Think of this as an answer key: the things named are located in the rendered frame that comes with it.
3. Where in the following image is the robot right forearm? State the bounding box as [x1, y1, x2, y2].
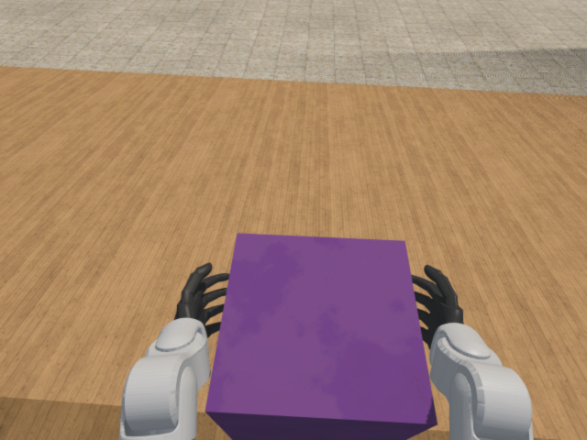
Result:
[429, 323, 534, 440]

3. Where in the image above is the robot left forearm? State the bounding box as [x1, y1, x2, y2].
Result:
[119, 318, 211, 440]

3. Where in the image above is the left robot hand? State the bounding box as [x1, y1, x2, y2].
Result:
[174, 263, 229, 338]

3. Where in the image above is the carton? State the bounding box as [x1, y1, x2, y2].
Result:
[205, 233, 437, 440]

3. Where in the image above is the right robot hand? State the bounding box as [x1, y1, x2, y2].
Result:
[411, 265, 464, 350]

